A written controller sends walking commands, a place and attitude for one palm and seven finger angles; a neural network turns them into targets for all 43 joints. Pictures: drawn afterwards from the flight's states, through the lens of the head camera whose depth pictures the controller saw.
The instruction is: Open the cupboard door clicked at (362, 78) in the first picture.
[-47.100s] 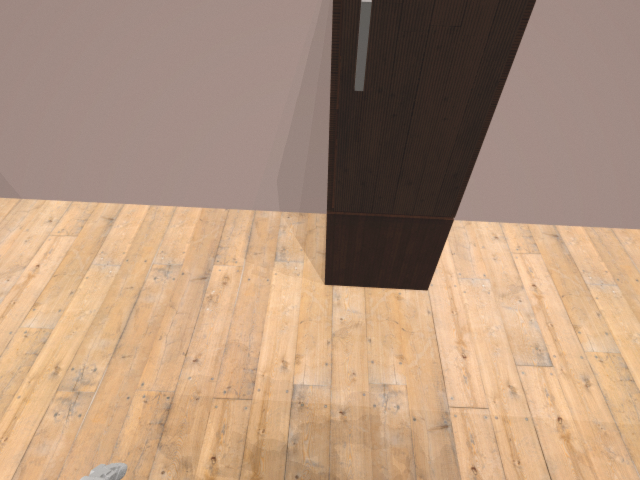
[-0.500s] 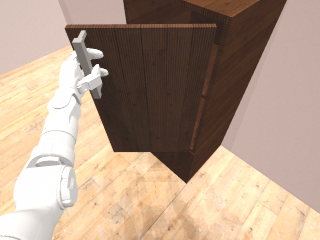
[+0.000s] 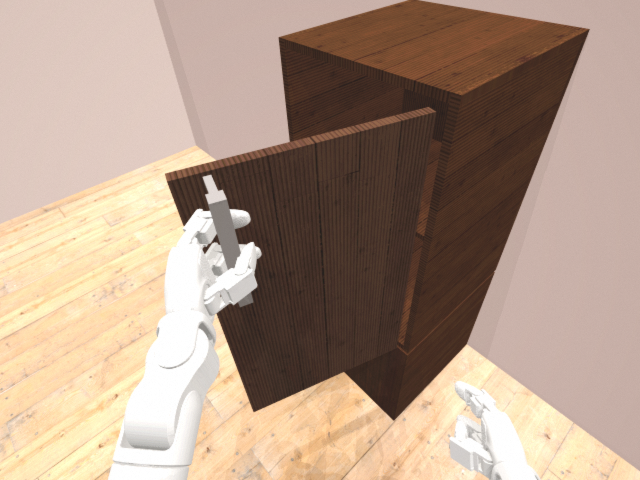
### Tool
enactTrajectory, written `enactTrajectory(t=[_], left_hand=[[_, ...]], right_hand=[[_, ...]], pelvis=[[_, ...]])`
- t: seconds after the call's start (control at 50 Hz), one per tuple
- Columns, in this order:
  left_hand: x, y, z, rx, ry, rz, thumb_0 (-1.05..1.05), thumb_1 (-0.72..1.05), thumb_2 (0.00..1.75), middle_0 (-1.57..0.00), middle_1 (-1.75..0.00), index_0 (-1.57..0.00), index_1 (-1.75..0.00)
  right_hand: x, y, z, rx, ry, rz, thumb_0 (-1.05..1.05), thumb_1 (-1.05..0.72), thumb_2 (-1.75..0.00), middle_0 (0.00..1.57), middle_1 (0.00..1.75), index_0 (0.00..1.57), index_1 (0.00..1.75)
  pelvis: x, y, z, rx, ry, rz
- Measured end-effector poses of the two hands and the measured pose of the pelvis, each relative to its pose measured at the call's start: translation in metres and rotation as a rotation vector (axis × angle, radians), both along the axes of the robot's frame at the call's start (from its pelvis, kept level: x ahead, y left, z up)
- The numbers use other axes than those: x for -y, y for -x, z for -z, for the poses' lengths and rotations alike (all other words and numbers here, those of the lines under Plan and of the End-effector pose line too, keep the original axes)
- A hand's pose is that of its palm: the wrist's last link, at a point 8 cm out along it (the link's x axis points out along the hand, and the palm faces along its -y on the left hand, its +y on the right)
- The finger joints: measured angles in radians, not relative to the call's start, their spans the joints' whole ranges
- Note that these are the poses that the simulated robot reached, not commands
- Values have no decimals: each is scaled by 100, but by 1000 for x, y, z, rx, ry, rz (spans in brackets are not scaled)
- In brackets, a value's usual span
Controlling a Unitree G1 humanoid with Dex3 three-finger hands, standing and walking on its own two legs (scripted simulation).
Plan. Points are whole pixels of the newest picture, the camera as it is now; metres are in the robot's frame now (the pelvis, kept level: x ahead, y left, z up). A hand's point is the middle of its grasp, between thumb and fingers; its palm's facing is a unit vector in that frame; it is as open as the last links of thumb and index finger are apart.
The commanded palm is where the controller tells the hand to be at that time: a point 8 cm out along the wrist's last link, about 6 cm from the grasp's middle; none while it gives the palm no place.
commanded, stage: pull the door open along its arc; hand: left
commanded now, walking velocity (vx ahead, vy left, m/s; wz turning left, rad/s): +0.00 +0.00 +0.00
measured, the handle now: (228, 244) +0.35 +0.14 +0.15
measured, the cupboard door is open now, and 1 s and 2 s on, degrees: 73 86 85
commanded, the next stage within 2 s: open thumb and fingers to let go in 0.46 s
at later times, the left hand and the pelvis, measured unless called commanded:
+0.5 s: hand (297, 320) +0.24 +0.04 +0.16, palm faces +0.26 -0.96 +0.01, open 6.4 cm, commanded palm +0.18 +0.08 +0.16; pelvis +0.00 -0.03 +0.00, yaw +2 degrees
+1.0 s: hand (273, 311) +0.25 +0.06 +0.16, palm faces +0.30 -0.95 +0.02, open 11.1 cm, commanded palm +0.20 +0.09 +0.16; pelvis -0.03 +0.00 +0.00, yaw +3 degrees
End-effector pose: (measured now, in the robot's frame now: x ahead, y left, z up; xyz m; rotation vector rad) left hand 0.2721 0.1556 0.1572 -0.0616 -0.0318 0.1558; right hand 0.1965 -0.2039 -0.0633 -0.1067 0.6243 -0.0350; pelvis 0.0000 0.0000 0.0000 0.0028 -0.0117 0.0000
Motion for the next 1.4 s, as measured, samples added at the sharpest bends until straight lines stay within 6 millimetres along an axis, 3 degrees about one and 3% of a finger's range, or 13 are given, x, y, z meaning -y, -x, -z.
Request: enactTrajectory(t=[0.08, 0.18, 0.46, 0.68, 0.9, 1.12, 1.4], left_hand=[[15, 16, -2, -29, 2, -63, 4, 70, 73, -37, -129, -36, -130], [30, 29, -3, -42, 3, -139, 4, 71, 74, -36, -127, -35, -130], [66, 67, -3, -20, -45, -111, 3, 68, 72, -35, -128, -31, -130], [62, 59, -3, -8, -55, -192, 3, 62, 78, -37, -131, -34, -132], [48, 63, -5, 0, -46, -171, 2, 23, 62, -40, -128, -35, -128], [43, 60, -6, -8, -45, -132, 0, -34, 37, -37, -117, -33, -118], [47, 55, -7, -12, -51, -123, -1, -49, 31, -29, -64, -26, -65]], right_hand=[[-11, -18, -9, 24, -11, -57, 1, -91, -90, 20, 30, 20, 30], [-15, -24, -9, 14, -22, -106, 1, -91, -90, 20, 30, 20, 30], [13, 8, 24, -110, -39, -89, 1, -91, -90, 20, 30, 20, 30], [15, 9, 26, -107, 14, -112, 1, -91, -90, 20, 30, 20, 30], [-17, 3, 5, -27, 6, -141, 1, -91, -90, 20, 30, 20, 30], [-45, 21, 9, -70, -6, -158, 1, -91, -90, 20, 30, 20, 30], [-49, 43, 22, -141, -7, -151, 1, -91, -90, 20, 30, 20, 30]], pelvis=[[7, 1, 0, 19, 2, -14], [14, 2, 0, 30, 3, -28], [27, 4, 5, 34, 0, -40], [28, 15, 4, 54, 2, -63], [14, 27, 2, 72, 6, -62], [-7, 37, 3, 77, 7, -53], [-16, 46, 5, 72, 4, -47]])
